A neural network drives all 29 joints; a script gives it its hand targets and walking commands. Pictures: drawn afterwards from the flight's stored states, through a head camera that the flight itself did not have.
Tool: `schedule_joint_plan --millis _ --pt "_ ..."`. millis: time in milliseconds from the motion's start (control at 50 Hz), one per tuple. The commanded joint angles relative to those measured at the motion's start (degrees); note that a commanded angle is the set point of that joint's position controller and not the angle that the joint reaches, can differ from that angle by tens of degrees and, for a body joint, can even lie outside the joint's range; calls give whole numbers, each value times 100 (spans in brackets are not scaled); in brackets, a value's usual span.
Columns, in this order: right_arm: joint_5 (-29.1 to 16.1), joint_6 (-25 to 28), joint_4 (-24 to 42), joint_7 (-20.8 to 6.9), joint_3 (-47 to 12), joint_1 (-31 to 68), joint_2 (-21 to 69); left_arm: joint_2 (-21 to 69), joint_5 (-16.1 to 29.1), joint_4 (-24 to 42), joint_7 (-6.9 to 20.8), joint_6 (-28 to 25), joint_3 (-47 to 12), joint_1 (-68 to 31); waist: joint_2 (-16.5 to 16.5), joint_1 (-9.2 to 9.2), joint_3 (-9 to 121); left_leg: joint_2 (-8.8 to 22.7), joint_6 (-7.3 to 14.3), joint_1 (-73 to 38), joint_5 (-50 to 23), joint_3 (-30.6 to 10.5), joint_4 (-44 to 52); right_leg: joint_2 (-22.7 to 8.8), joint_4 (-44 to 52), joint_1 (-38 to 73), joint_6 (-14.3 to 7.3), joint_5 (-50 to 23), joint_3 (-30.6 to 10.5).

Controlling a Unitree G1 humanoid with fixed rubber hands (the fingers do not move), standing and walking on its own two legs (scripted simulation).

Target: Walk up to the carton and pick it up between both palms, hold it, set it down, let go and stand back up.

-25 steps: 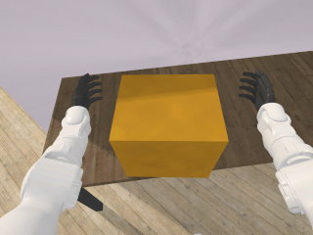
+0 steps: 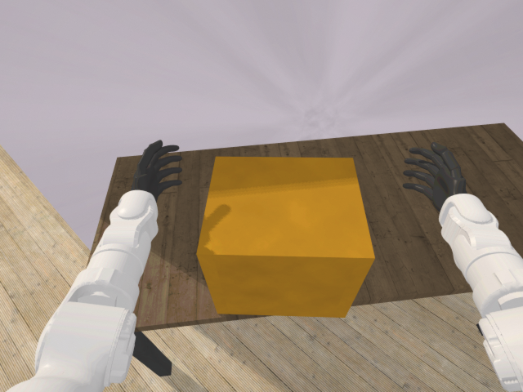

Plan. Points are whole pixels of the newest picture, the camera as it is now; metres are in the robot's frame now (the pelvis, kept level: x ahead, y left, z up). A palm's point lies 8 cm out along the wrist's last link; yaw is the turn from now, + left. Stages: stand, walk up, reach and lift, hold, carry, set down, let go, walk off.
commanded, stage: set down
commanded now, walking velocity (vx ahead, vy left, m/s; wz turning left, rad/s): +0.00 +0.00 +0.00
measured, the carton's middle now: (282, 239) +0.42 +0.00 -0.07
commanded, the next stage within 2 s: none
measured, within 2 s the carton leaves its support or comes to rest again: neither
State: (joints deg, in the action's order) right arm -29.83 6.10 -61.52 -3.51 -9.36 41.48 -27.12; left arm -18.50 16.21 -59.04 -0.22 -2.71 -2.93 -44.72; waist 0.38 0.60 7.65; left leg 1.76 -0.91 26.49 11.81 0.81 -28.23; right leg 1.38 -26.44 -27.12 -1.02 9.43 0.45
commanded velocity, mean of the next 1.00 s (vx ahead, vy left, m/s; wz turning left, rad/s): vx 0.00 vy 0.00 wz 0.00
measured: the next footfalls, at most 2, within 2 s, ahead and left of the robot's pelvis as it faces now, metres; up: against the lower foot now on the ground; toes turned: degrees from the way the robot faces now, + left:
none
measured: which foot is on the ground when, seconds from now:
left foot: down 0.00-1.00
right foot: down 0.00-1.00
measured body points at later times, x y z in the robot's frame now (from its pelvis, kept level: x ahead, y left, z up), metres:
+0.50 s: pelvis +0.02 +0.00 +0.01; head +0.02 +0.01 +0.46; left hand +0.36 +0.23 +0.04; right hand +0.34 -0.25 +0.03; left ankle +0.02 +0.13 -0.74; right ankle +0.03 -0.11 -0.74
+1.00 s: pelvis +0.02 +0.01 +0.00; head +0.02 +0.00 +0.45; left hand +0.27 +0.24 -0.01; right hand +0.27 -0.24 -0.02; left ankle +0.02 +0.13 -0.74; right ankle +0.03 -0.11 -0.74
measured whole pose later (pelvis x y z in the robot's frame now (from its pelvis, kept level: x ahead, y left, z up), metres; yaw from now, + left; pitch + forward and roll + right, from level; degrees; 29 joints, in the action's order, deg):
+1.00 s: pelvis +0.02 +0.01 +0.00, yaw +1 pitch +1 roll +0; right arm -19.3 27.3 -46.3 -2.8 -2.8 -0.2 -16.7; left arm -13.8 13.3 -40.9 -0.1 -23.2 -1.2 -0.6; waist -0.7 0.4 1.2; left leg 0.8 -0.5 12.7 14.7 -0.1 -26.9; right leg 0.8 -25.7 -13.3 -0.6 12.9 0.5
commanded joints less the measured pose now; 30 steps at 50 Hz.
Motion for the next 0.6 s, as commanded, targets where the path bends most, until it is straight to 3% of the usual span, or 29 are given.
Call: schedule_joint_plan --millis 0,40,80,100,120,140,280,380,460,500,540,580 --pt "176 246 1031 85 428 1786 -810 -934 -16 944 0 -292 295 -1826 134 -34 2177 -213 -62 -814 -881 75 331 19 250 1590 258 -1066 -87" --pt "312 264 1060 107 533 1567 -759 -765 48 940 -21 -348 194 -1632 92 -86 2066 -204 -72 -882 -660 52 377 -10 287 1444 201 -803 -67" --pt "376 428 1289 143 596 976 -696 -669 -46 1242 11 -497 305 -1007 67 -125 2194 -210 -83 -1061 -1012 40 318 13 241 1666 204 -1146 -71" --pt "464 455 1513 181 722 1316 -754 -868 -10 1368 18 -559 339 -1415 44 -127 2374 -223 -110 -931 -937 62 311 6 247 1709 225 -1109 -67" --pt "449 503 1420 187 619 682 -605 -684 -85 1328 25 -604 348 -747 69 -124 2216 -227 -107 -1055 -1075 46 311 7 212 1860 216 -1314 -83" --pt "477 528 1454 218 716 844 -656 -781 -74 1402 53 -636 387 -927 26 -207 2187 -237 -130 -1045 -1038 36 318 8 241 1849 232 -1266 -80" --pt "515 753 2002 237 730 -150 -514 -616 -212 1986 52 -715 579 272 123 -99 1865 -222 -148 -1381 -1362 -10 374 78 314 1978 201 -1309 -71" --pt "529 781 2083 191 688 -567 -316 -599 -247 2022 85 -764 617 701 184 -33 1254 -233 -78 -1339 -1030 -23 506 23 460 1916 187 -903 -156" --pt "588 900 1903 172 736 -975 -206 -451 -255 2064 67 -908 488 975 -50 -90 913 -209 -136 -1494 -940 -53 566 -7 544 1724 122 -596 -158" --pt "604 1023 1949 142 670 -1636 -110 -288 -351 2229 73 -1007 506 1684 -6 -68 802 -209 -150 -1693 -1142 -76 561 3 565 1825 103 -756 -146" --pt "680 1087 2130 157 760 -1343 -187 -397 -356 2308 64 -1059 562 1392 -49 -67 838 -227 -137 -1536 -1030 -67 581 3 552 1864 98 -665 -176" --pt "687 1296 2395 137 797 -2027 -89 -261 -398 2716 17 -1221 547 2140 -64 -52 863 -236 -174 -1730 -1313 -83 537 22 526 1939 101 -927 -148"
